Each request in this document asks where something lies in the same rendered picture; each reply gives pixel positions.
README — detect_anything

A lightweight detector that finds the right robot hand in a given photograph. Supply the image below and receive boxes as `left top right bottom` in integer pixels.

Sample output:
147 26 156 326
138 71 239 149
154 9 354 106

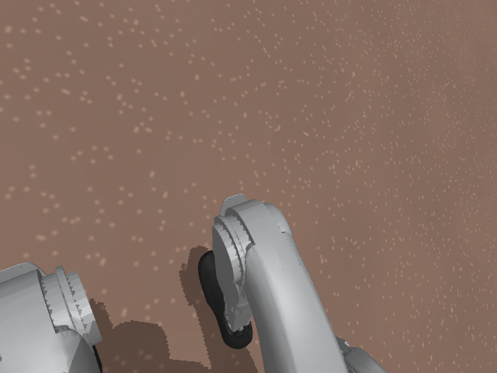
335 336 387 373

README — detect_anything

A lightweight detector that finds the right robot foot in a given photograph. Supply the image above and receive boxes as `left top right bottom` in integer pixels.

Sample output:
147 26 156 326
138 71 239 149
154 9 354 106
198 250 252 349

